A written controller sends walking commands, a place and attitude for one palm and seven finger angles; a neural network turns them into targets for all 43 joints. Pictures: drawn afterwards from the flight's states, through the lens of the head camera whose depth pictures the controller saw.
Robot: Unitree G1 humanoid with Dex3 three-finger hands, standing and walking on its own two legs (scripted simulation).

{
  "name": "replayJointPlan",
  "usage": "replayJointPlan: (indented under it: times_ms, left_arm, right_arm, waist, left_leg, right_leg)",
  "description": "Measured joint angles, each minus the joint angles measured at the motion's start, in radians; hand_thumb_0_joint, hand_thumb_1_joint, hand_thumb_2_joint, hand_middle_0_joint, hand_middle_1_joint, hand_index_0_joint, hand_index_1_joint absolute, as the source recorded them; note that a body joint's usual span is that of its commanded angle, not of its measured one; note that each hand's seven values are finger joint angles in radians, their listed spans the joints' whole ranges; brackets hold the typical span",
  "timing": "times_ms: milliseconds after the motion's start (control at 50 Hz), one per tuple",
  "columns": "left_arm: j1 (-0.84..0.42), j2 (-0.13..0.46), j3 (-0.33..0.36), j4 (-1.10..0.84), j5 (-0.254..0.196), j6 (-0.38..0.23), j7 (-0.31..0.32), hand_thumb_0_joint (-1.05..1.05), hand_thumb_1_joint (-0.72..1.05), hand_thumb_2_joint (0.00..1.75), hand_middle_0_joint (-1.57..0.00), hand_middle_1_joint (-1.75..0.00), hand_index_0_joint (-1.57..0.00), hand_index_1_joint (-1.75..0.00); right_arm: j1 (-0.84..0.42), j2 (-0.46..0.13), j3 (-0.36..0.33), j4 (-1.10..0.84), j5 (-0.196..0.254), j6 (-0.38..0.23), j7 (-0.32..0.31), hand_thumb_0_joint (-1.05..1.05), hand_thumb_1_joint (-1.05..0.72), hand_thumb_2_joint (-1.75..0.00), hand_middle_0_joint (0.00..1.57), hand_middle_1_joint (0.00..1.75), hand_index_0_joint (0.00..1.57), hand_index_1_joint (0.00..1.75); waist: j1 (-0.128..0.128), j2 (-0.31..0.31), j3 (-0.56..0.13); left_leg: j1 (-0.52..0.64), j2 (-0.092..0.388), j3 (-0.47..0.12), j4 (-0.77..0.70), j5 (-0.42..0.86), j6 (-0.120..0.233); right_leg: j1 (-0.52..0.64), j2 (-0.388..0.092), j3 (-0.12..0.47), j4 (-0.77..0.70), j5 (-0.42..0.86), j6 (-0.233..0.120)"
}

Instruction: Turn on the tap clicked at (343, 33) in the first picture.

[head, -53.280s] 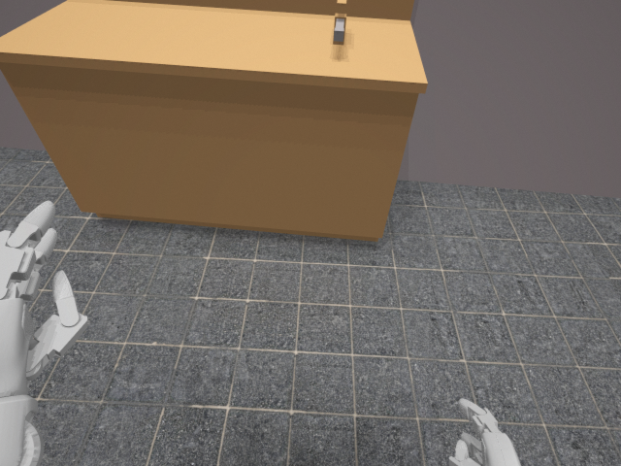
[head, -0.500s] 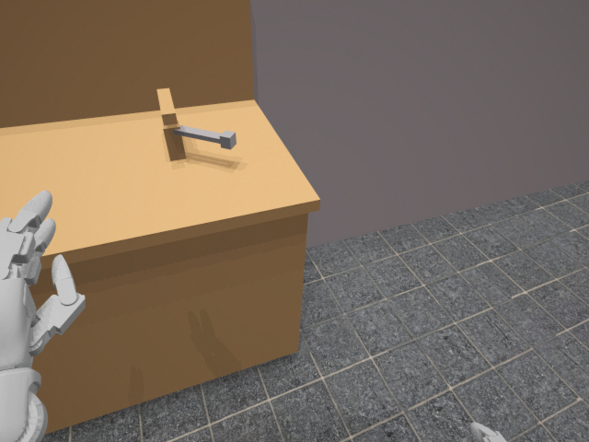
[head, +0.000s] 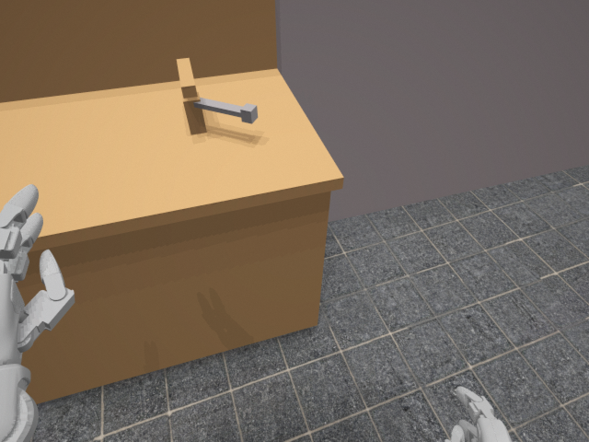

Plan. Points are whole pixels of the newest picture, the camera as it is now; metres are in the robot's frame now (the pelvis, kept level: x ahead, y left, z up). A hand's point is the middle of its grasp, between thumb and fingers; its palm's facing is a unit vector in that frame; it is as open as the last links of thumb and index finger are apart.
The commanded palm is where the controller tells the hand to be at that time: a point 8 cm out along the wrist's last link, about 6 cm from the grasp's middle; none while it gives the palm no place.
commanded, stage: stop stepping back and stand still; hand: left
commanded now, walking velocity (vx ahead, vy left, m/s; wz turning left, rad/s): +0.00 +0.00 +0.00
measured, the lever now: (249, 113) +0.71 +0.15 +0.09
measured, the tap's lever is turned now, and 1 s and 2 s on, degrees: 52 52 52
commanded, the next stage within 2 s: stand and check the lever's angle in 0.38 s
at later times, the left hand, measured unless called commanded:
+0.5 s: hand (68, 283) +0.23 +0.25 +0.17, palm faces +0.38 -0.85 -0.37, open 7.4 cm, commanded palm +0.18 +0.29 +0.19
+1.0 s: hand (55, 293) +0.22 +0.26 +0.16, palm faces +0.42 -0.83 -0.36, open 7.4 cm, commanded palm +0.17 +0.30 +0.19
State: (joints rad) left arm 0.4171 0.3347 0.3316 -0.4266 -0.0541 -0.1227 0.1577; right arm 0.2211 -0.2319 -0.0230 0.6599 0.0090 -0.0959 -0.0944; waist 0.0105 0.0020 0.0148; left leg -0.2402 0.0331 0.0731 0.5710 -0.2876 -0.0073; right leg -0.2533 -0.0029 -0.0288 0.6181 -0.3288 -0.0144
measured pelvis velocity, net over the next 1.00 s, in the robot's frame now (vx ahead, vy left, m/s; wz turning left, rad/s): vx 0.00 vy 0.02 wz -0.01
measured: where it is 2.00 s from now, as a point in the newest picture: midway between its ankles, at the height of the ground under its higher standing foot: outside the picture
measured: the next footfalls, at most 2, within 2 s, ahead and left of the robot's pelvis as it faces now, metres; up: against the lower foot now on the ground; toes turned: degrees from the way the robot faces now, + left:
right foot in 1.56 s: +0.21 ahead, -0.16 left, +0.00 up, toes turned -9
left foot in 1.76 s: +0.27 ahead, +0.04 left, +0.00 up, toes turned -2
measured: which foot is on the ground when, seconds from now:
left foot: down 0.00-1.00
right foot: down 0.00-1.00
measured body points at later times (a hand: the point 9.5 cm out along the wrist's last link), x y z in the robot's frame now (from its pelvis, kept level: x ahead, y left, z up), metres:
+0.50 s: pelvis +0.01 +0.01 +0.01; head +0.02 +0.01 +0.46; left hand +0.20 +0.29 +0.19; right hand +0.19 -0.22 -0.07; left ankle +0.01 +0.13 -0.73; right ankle +0.00 -0.10 -0.73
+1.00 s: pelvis +0.00 +0.02 +0.01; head +0.00 +0.01 +0.46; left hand +0.19 +0.30 +0.18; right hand +0.16 -0.21 -0.08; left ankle +0.01 +0.13 -0.73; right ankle +0.00 -0.10 -0.73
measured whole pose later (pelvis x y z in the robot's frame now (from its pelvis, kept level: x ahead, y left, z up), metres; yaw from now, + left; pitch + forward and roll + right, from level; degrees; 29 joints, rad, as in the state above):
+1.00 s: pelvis +0.00 +0.02 +0.01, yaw -1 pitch -1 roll -1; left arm 0.45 0.33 0.32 -0.44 -0.05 -0.09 0.17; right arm 0.22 -0.18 0.01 0.61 0.00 -0.07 -0.09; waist 0.00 0.03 -0.01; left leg -0.24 0.04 0.08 0.53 -0.28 0.02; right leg -0.23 0.02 -0.01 0.52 -0.33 -0.02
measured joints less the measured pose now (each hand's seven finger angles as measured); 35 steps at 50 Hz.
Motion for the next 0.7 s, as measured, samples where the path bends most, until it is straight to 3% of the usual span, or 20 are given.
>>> replayJointPlan:
  times_ms: [100, 240, 480, 700]
  left_arm:
    - [0.013, -0.003, -0.005, -0.048, 0.006, -0.001, -0.005, 0.02, 0.89, 0.9, -0.2, -0.3, -0.21, -0.3]
    - [0.047, 0.016, -0.01, -0.069, -0.005, -0.009, -0.022, 0.02, 0.89, 0.9, -0.21, -0.3, -0.21, -0.3]
    - [0.046, 0.007, -0.021, -0.043, -0.008, 0.014, -0.017, 0.02, 0.89, 0.9, -0.21, -0.3, -0.21, -0.3]
    - [0.046, 0.003, -0.023, -0.02, -0.004, 0.01, -0.011, 0.02, 0.89, 0.9, -0.21, -0.3, -0.21, -0.3]
  right_arm:
    - [-0.037, 0.025, 0.01, -0.032, -0.001, -0.015, 0.021, 0.01, -0.9, -0.9, 0.2, 0.3, 0.2, 0.3]
    - [-0.071, 0.051, 0.022, -0.067, 0.0, 0.022, 0.035, 0.01, -0.9, -0.9, 0.2, 0.3, 0.2, 0.3]
    - [-0.045, 0.03, 0.019, -0.07, -0.006, 0.042, 0.019, 0.01, -0.9, -0.9, 0.2, 0.3, 0.2, 0.3]
    - [-0.022, 0.021, 0.01, -0.049, -0.01, 0.036, 0.011, 0.01, -0.9, -0.9, 0.2, 0.3, 0.2, 0.3]
  waist:
    - [-0.009, 0.027, 0.011]
    - [-0.003, 0.018, 0.013]
    - [0.004, 0.025, -0.001]
    - [-0.006, 0.031, -0.001]
  left_leg:
    - [-0.004, 0.016, -0.018, 0.007, -0.023, -0.005]
    - [0.032, 0.014, 0.003, -0.045, -0.01, -0.002]
    - [0.041, 0.015, 0.008, -0.089, 0.02, 0.008]
    - [0.032, 0.009, 0.012, -0.11, 0.047, 0.018]
  right_leg:
    - [0.029, 0.018, -0.016, -0.055, 0.012, -0.014]
    - [0.055, 0.017, 0.003, -0.101, 0.028, -0.004]
    - [0.078, 0.021, 0.008, -0.18, 0.08, 0.005]
    - [0.074, 0.016, 0.012, -0.212, 0.115, 0.013]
